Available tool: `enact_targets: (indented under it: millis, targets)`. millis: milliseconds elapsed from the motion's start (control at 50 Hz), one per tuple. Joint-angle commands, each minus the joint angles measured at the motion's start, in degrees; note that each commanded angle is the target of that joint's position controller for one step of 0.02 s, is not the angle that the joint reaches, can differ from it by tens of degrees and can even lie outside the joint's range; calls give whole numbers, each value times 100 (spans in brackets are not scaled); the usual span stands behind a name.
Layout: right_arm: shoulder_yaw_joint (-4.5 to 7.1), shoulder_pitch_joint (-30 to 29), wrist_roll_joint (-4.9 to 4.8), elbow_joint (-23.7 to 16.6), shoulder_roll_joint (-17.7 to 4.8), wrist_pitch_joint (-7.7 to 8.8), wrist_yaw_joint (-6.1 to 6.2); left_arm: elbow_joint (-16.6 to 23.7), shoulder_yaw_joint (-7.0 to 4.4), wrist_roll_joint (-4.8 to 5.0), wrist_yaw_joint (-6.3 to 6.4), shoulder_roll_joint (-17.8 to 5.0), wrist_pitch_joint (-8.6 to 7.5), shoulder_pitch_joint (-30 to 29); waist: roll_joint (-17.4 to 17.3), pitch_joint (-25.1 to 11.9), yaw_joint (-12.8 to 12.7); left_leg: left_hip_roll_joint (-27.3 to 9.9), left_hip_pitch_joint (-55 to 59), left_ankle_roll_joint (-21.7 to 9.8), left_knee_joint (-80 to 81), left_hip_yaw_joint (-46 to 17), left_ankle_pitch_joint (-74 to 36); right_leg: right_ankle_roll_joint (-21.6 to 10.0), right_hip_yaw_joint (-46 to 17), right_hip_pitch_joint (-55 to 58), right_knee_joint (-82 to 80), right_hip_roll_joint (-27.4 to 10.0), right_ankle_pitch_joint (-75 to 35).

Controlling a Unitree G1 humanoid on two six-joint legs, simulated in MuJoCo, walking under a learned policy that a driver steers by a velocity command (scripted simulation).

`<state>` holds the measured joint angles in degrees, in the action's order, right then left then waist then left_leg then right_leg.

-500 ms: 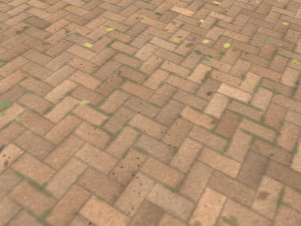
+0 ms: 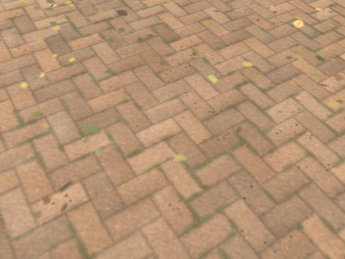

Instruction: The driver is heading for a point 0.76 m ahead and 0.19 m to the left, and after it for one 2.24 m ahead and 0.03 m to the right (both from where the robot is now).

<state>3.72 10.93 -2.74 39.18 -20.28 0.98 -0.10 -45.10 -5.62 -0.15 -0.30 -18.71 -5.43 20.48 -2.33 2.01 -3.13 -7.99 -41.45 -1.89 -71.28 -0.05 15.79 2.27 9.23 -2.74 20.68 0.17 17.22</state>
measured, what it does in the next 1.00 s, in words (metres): walks ahead, turning left: left foot, then right foot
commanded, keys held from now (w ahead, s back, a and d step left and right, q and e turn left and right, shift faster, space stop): w+q+shift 0.52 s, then w+shift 0.08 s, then w+e+shift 0.40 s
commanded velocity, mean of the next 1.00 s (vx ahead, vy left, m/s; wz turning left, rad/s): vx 1.00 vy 0.00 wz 0.48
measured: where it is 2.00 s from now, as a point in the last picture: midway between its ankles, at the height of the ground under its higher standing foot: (118, 57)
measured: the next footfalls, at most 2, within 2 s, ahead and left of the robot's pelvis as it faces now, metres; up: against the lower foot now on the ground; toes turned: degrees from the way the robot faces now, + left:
left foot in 0.20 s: +0.38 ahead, +0.11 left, +0.00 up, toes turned +15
right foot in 0.66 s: +0.84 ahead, +0.13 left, +0.00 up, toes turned +41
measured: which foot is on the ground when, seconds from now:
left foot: up 0.00-0.18, down 0.20-0.68, up 0.70-1.00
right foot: down 0.00-0.20, up 0.22-0.64, down 0.66-1.00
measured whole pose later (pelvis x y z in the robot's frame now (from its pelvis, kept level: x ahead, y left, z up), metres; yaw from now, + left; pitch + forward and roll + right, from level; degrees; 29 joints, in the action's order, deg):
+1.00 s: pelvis +0.84 +0.26 +0.01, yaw +27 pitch -1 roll -1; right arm -0.7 -4.0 0.5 33.5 -14.5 8.8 -1.7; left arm -47.7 -3.2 2.6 -0.3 -14.0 -4.0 34.4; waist -0.1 2.6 -9.6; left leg -0.9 -32.5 0.7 -34.0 -8.7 1.4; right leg -3.3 -14.0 2.2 17.6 6.1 18.2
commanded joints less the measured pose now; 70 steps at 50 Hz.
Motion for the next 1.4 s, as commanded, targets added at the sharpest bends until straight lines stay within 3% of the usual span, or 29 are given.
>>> enact_targets:
  millis: [20, 120, 180, 200, 220, 240, 260, 280, 300, 360, 440, 500, 580, 620, 660, 680, 700, 720, 760, 840, 920, 1020, 1060, 1080, 1100, 1120, 1180, 1240, 1400]
  targets:
    - [-190, 290, 76, -409, 329, -40, -140, 586, 3, 5, 26, -335, -206, -1357, 579, 718, 697, -455, 36, 29, 719, -437, -1078, -952, -352, -1069, -1602, -1475, -1201]
    - [-64, -426, 71, -604, -136, 40, -356, 466, -189, 94, 12, -1162, -114, -877, 186, 601, 536, 338, 1069, -404, 2422, 658, -1959, -707, 538, 76, -1227, -1354, -4110]
    - [349, 1432, -53, -261, -955, -84, -297, 587, -271, 161, 14, -1532, 138, -966, 784, -640, 1641, 1143, 3484, -827, 2332, 1087, -614, -647, 500, 175, 1882, -1451, -7381]
    - [569, 2562, -67, 102, -1342, -169, -202, 595, -161, 134, 29, -1232, 98, -1025, 304, -1002, 2123, 1173, 5358, -1050, 2669, 552, -749, -404, 388, -1121, 3981, -1103, -5668]
    - [590, 2188, -85, 108, -1710, -214, -164, 762, 169, -30, -17, -79, -102, -801, -2095, -499, 1339, 580, 5858, -1626, 3273, -1160, -1248, -87, 89, -3017, 7005, 346, 1328]
    - [395, 1580, 142, -406, -1602, 35, -232, 1225, 330, 128, -75, -15, -381, -109, -2280, -2100, 570, -605, 6644, -2671, 5089, -5020, 2007, -250, -1603, -4360, 7647, 557, 1704]
    - [338, 1495, 148, -591, -1018, 175, -271, 1253, 204, 258, -73, -808, -510, -992, -776, -1612, 980, -674, 6066, -2164, 5847, -5351, 2948, -518, -1913, -4351, 7001, 152, 929]
    - [324, 1424, 210, -460, -984, 327, -301, 1399, 188, 342, -29, -759, -521, -1471, 67, -631, 766, -612, 5072, -1957, 6057, -5151, 2662, -557, -1761, -4417, 6376, 61, 576]
    - [274, 1133, 222, -450, -835, 440, -323, 1276, 237, 162, 61, -604, -469, -1512, 789, -435, 519, -407, 4369, -1743, 5884, -4632, 1985, -552, -1856, -3920, 5806, -225, 300]
    - [184, 567, 227, -533, -593, 474, -189, 1140, 178, -7, 46, -571, -255, -1182, 426, -5, 66, 192, 3053, -1756, 5776, -3374, 633, -257, -1978, -3181, 4741, -422, -8]
    - [114, 916, 76, -267, -414, 409, 63, 1539, 298, -152, 34, -143, -194, -2421, 406, 529, 517, 776, 2333, -1495, 5857, -2236, -814, 149, -1459, -2945, 2555, -178, -1326]
    - [173, 1147, 72, -74, -506, 313, 106, 1794, 321, -59, -70, 65, -256, -2959, 86, 417, 873, 908, 1969, -1133, 5806, -2121, -528, 209, -1220, -2100, 1323, 168, -2526]
    - [170, 1370, 37, 245, -311, 303, 176, 1846, 144, 165, -111, -313, -332, -2989, -336, 384, 904, 513, 3103, -974, 5385, -2393, -741, 112, -1468, -2027, 653, -4, -2731]
    - [217, 1368, 168, 341, -392, 231, 190, 1694, -22, 197, -90, -603, -350, -2298, -572, 30, 514, 306, 3991, -886, 4703, -2285, -2952, -94, -1199, -1692, 722, 66, -2161]
    - [152, 759, 477, 117, -415, 178, 65, 1229, -167, 257, 29, -903, -214, 23, -680, -1389, -769, 415, 3328, -646, 2071, -1845, -4654, -532, -1213, 842, 1435, -221, -1238]
    - [-40, 1956, 306, 163, 391, 233, 31, 984, -187, 50, -24, -1249, -201, 723, 1612, -2443, -191, 1313, 1382, -210, -510, -1455, -1119, -1664, -3907, 3013, 1220, -1413, 604]
    - [-184, 2155, -9, 230, 352, 304, 13, 663, -143, 29, -177, -1003, -240, 1080, 3071, -2477, -227, 1548, 206, -102, -1323, -1257, 1259, -2014, -6508, 3237, -429, -1919, 2644]
    - [-137, 1268, -17, 75, -113, 362, 1, 732, -30, 106, -159, -475, -201, 653, 1994, -1365, -347, 1059, -298, -277, -1308, -1079, 910, -1829, -6283, 2505, -675, -1761, 3002]
    - [-165, -286, 266, -333, -175, 593, -31, 737, 6, 15, -192, -463, -138, 203, 186, -255, -229, 839, -17, -359, -432, -856, 518, -1673, -5018, 794, -734, -1187, 1073]
    - [-222, -375, 359, -439, 64, 712, -62, 552, 134, 139, -176, -171, -131, 144, 514, -36, 297, 572, 559, -94, 1351, -851, 500, -1844, -4108, -69, -954, -676, -236]
    - [-343, -1355, 378, -812, 203, 852, -175, 509, 25, 265, 11, -524, -64, 172, 487, 447, 144, 734, 1553, 203, 3237, -575, -1009, -1676, -3680, -1514, -1299, -583, -148]
    - [-118, -1472, 211, -869, -157, 802, -71, 350, 34, 362, 55, -446, 66, 655, 635, 309, 141, 906, 3158, 352, 4096, -614, -1649, -1202, -3559, -1641, -798, -535, -486]
    - [88, -695, 174, -797, -455, 799, 30, 325, 38, 296, 19, -469, 113, 634, 618, -264, 688, 833, 4180, 154, 4248, -563, -1067, -885, -3254, -1512, 716, -242, -2012]
    - [209, 594, 171, -622, -719, 764, 106, 501, 110, 149, 0, -321, 125, 365, 377, -1190, 1340, 126, 5730, -150, 4008, -1139, -327, -687, -2901, -2269, 2432, -26, -1830]
    - [305, 1525, 262, -397, -1174, 656, 92, 664, 358, 327, 18, 441, 63, 1076, -1450, -2462, 1156, -1494, 7544, -1072, 4671, -4022, 1943, -430, -2187, -3836, 4594, 518, 856]
    - [271, 1395, 214, -318, -944, 599, 20, 731, 404, 516, 103, 246, 90, 1033, -1987, -2170, 1060, -1739, 7176, -1111, 5374, -5384, 3283, -443, -1884, -4703, 5682, 32, 1144]
    - [97, 771, 354, -136, -153, 513, 56, 841, 264, 208, 102, -151, 170, -315, -119, -179, 946, -1044, 5027, -777, 5603, -2863, 830, -488, -1506, -4830, 5755, -591, 176]
    - [25, 279, 345, 70, 226, 538, 15, 1083, 294, 310, -42, 210, 390, -557, -361, 239, 461, -813, 3952, -660, 5948, -1503, -230, -501, -1549, -4510, 5365, -1024, 147]
    - [240, 246, 271, 277, -758, 644, 64, 1543, 377, 178, -389, 16, 320, -1752, 396, 730, 446, -429, 3553, -312, 6603, 1001, -2385, -607, -627, -3435, 2575, -686, -2379]
Keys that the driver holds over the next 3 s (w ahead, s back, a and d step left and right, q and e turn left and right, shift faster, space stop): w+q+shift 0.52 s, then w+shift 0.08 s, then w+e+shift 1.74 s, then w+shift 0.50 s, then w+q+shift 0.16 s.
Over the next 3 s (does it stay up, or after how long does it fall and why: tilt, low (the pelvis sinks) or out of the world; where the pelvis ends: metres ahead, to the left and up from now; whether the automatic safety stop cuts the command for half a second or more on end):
stays up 2.30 -0.22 -0.02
